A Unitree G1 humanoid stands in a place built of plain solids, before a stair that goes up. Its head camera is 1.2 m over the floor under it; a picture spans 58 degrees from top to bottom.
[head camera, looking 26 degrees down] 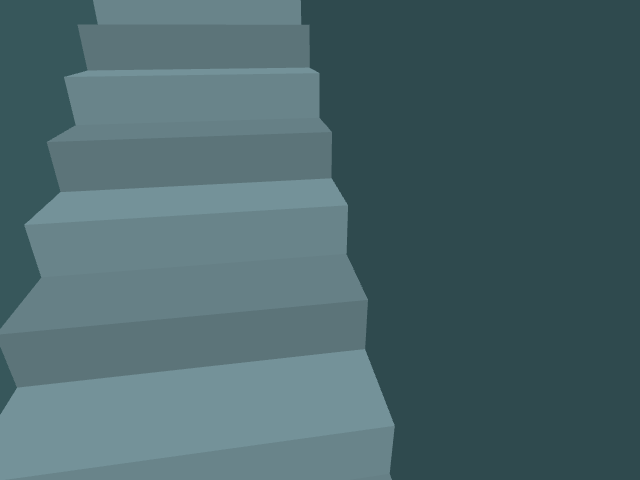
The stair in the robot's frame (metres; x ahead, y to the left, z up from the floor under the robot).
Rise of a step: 0.17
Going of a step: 0.28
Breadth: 0.95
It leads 9 degrees to the left of straight ahead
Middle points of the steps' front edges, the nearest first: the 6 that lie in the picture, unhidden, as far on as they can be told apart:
0.66 0.29 0.35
0.93 0.33 0.52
1.21 0.38 0.70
1.49 0.42 0.87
1.76 0.47 1.04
2.04 0.52 1.22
